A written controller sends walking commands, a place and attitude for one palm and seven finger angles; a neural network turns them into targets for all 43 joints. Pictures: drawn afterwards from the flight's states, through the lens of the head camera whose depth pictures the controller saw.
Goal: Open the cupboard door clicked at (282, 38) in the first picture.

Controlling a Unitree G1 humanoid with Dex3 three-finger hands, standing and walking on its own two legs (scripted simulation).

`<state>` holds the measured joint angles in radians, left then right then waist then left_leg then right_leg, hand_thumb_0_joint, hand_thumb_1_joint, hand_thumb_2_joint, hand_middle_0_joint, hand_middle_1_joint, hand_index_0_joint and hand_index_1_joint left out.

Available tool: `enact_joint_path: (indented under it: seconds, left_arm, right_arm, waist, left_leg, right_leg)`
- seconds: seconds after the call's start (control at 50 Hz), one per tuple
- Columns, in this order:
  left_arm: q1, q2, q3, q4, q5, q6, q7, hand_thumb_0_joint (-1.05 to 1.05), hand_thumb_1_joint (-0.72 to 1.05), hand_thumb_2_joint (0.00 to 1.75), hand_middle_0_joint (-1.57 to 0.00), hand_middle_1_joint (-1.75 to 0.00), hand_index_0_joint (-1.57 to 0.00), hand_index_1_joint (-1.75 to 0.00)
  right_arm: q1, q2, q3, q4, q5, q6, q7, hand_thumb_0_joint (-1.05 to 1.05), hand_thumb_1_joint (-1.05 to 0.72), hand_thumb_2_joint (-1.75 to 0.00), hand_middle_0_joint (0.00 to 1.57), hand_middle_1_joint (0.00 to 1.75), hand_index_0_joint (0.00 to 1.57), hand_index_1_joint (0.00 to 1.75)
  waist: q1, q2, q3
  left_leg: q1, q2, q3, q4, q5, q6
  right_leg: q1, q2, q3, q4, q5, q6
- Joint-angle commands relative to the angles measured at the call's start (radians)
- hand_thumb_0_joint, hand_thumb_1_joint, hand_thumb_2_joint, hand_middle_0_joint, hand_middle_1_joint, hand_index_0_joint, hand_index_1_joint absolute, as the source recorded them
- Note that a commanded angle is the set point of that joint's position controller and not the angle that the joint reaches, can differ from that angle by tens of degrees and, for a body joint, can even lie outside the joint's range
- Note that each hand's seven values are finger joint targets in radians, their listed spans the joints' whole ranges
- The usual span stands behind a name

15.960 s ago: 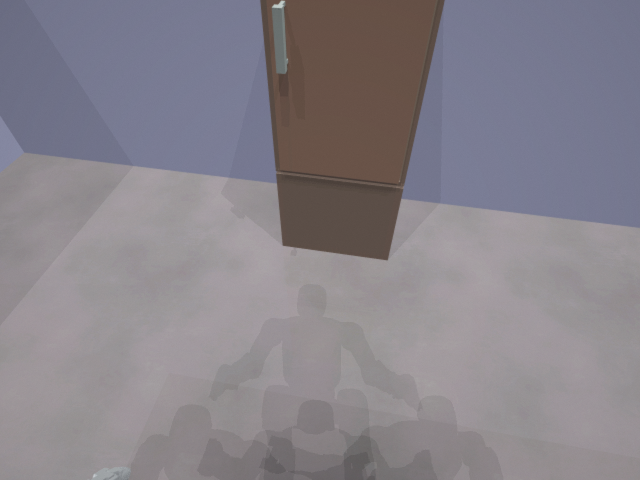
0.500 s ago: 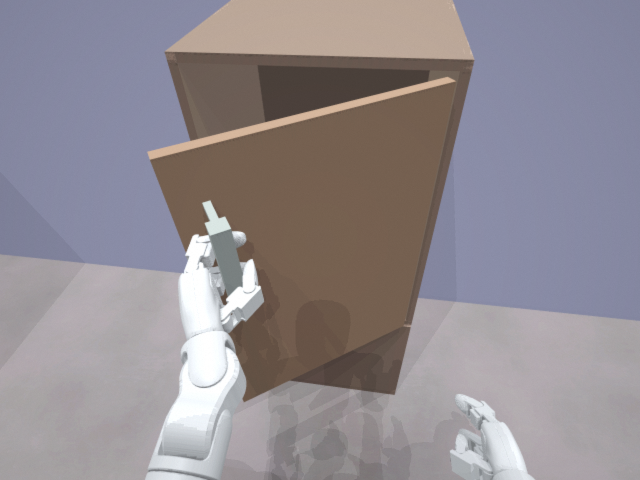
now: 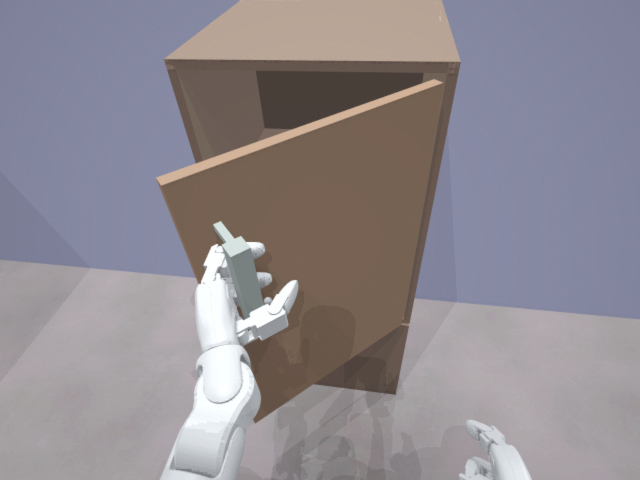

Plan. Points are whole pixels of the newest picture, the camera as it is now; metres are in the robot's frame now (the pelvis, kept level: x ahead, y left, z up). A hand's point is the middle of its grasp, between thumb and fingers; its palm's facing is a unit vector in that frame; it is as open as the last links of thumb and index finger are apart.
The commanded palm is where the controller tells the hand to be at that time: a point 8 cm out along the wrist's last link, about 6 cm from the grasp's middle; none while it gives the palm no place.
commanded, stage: open thumb and fingers to let go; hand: left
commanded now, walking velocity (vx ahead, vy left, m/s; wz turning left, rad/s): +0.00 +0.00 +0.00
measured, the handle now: (240, 280) +0.33 +0.13 +0.11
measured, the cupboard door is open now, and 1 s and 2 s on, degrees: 43 45 45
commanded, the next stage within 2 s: slide the hand sideways off the handle in 0.50 s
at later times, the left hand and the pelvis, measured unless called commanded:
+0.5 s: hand (265, 299) +0.30 +0.09 +0.12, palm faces +0.27 -0.96 +0.01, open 14.4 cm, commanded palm +0.25 +0.13 +0.11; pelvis -0.01 +0.02 +0.00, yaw +0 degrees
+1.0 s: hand (260, 326) +0.26 +0.09 +0.11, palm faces -0.15 -0.99 +0.00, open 16.1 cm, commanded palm +0.24 +0.15 +0.11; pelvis -0.03 +0.03 +0.00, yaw -1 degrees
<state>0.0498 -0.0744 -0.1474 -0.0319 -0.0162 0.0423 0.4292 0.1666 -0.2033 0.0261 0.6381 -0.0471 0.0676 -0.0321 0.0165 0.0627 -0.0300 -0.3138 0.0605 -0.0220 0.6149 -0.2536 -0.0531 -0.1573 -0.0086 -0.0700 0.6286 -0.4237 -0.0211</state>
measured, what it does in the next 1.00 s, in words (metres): stands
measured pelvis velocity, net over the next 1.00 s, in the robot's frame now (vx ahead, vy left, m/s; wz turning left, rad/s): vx -0.03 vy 0.03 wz -0.02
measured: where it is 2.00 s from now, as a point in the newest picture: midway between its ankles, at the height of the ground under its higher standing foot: outside the picture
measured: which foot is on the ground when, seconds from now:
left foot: down 0.00-1.00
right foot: down 0.00-1.00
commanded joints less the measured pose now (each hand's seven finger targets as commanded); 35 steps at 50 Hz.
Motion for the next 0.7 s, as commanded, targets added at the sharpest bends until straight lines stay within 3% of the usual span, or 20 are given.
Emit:
enact_joint_path:
  seconds: [0.0, 0.06, 0.1, 0.26, 0.32, 0.46, 0.58, 0.6, 0.62, 0.64, 0.68]
  left_arm:
    - [-0.338, -0.004, -0.004, -0.202, 0.024, -0.063, 0.011, 0.00, -0.29, 0.39, -0.32, -1.22, -0.32, -1.22]
    - [-0.359, -0.012, -0.008, -0.181, 0.028, -0.060, 0.018, 0.00, -0.50, 0.30, -0.30, -1.20, -0.30, -1.20]
    - [-0.355, -0.028, -0.016, -0.172, 0.033, -0.057, 0.024, 0.00, -0.50, 0.30, -0.30, -1.20, -0.30, -1.20]
    - [-0.382, -0.064, -0.054, -0.170, 0.051, -0.040, 0.048, 0.00, -0.50, 0.30, -0.23, -0.80, -0.23, -0.80]
    - [-0.354, -0.077, -0.062, -0.167, 0.055, -0.030, 0.062, 0.00, -0.50, 0.30, -0.21, -0.65, -0.21, -0.65]
    - [-0.367, -0.101, -0.085, -0.195, 0.050, -0.023, 0.082, 0.00, -0.50, 0.30, -0.15, -0.30, -0.15, -0.30]
    - [-0.420, -0.104, -0.083, -0.168, 0.059, -0.007, 0.106, 0.00, -0.50, 0.30, -0.15, -0.30, -0.15, -0.30]
    - [-0.360, -0.008, -0.250, -0.129, 0.142, -0.051, -0.111, 0.00, -0.50, 0.30, -0.15, -0.30, -0.15, -0.30]
    - [-0.388, 0.059, -0.176, -0.185, 0.092, -0.092, -0.232, 0.00, -0.50, 0.30, -0.15, -0.30, -0.15, -0.30]
    - [-0.434, 0.088, -0.177, -0.231, 0.067, -0.125, -0.319, 0.00, -0.50, 0.30, -0.15, -0.30, -0.15, -0.30]
    - [-0.449, 0.106, -0.170, -0.188, -0.006, -0.143, -0.463, 0.00, -0.50, 0.30, -0.15, -0.30, -0.15, -0.30]
  right_arm:
    - [-0.188, -0.062, -0.026, -0.165, 0.004, -0.050, -0.010, 0.00, -0.90, -0.90, 0.20, 0.30, 0.20, 0.30]
    - [-0.189, -0.062, -0.027, -0.162, 0.005, -0.046, -0.012, 0.00, -0.90, -0.90, 0.20, 0.30, 0.20, 0.30]
    - [-0.180, -0.060, -0.029, -0.162, 0.003, -0.047, -0.010, 0.00, -0.90, -0.90, 0.20, 0.30, 0.20, 0.30]
    - [-0.185, -0.059, -0.029, -0.170, 0.007, -0.030, 0.002, 0.00, -0.90, -0.90, 0.20, 0.30, 0.20, 0.30]
    - [-0.176, -0.057, -0.030, -0.174, 0.007, -0.028, 0.008, 0.00, -0.90, -0.90, 0.20, 0.30, 0.20, 0.30]
    - [-0.190, -0.052, -0.028, -0.181, 0.010, -0.025, 0.018, 0.00, -0.90, -0.90, 0.20, 0.30, 0.20, 0.30]
    - [-0.204, -0.052, -0.023, -0.172, 0.010, -0.018, 0.018, 0.00, -0.90, -0.90, 0.20, 0.30, 0.20, 0.30]
    - [-0.115, -0.090, -0.026, -0.142, 0.003, -0.008, 0.028, 0.00, -0.90, -0.90, 0.20, 0.30, 0.20, 0.30]
    - [-0.109, -0.092, -0.036, -0.180, 0.023, 0.002, 0.019, 0.00, -0.90, -0.90, 0.20, 0.30, 0.20, 0.30]
    - [-0.122, -0.084, -0.026, -0.204, 0.028, -0.007, 0.006, 0.00, -0.90, -0.90, 0.20, 0.30, 0.20, 0.30]
    - [-0.127, -0.086, -0.012, -0.214, 0.047, -0.027, -0.014, 0.00, -0.90, -0.90, 0.20, 0.30, 0.20, 0.30]
  waist:
    - [-0.002, -0.147, -0.112]
    - [0.001, -0.142, -0.123]
    - [0.002, -0.139, -0.141]
    - [-0.003, -0.107, -0.142]
    - [0.004, -0.127, -0.155]
    - [0.000, -0.110, -0.159]
    - [-0.006, -0.102, -0.133]
    - [-0.089, -0.185, -0.100]
    - [-0.052, -0.126, -0.186]
    - [-0.048, -0.066, -0.219]
    - [-0.068, -0.028, -0.174]
  left_leg:
    - [0.165, -0.059, 0.039, -0.022, 0.131, 0.070]
    - [0.168, -0.057, 0.036, -0.030, 0.126, 0.070]
    - [0.180, -0.054, 0.037, -0.028, 0.148, 0.069]
    - [0.183, -0.044, 0.029, -0.033, 0.143, 0.064]
    - [0.182, -0.039, 0.024, -0.034, 0.155, 0.062]
    - [0.177, -0.036, 0.017, -0.036, 0.135, 0.057]
    - [0.162, -0.040, 0.011, -0.038, 0.087, 0.055]
    - [0.178, -0.038, 0.003, -0.041, 0.132, 0.072]
    - [0.170, -0.038, 0.008, -0.042, 0.145, 0.074]
    - [0.195, -0.045, 0.015, -0.042, 0.144, 0.077]
    - [0.193, -0.052, 0.007, -0.039, 0.086, 0.077]
  right_leg:
    - [-0.158, -0.016, 0.042, -0.176, 0.299, 0.018]
    - [-0.157, -0.010, 0.031, -0.171, 0.277, 0.013]
    - [-0.155, -0.006, 0.022, -0.159, 0.301, 0.010]
    - [-0.169, 0.004, 0.004, -0.142, 0.269, 0.000]
    - [-0.160, 0.011, -0.005, -0.135, 0.276, -0.003]
    - [-0.169, 0.016, -0.015, -0.124, 0.248, -0.007]
    - [-0.192, 0.016, -0.014, -0.129, 0.192, -0.008]
    - [-0.237, 0.015, 0.017, -0.106, 0.261, 0.001]
    - [-0.197, 0.012, 0.020, -0.086, 0.295, -0.008]
    - [-0.186, 0.010, 0.020, -0.076, 0.307, -0.008]
    - [-0.226, 0.015, 0.008, -0.085, 0.251, -0.008]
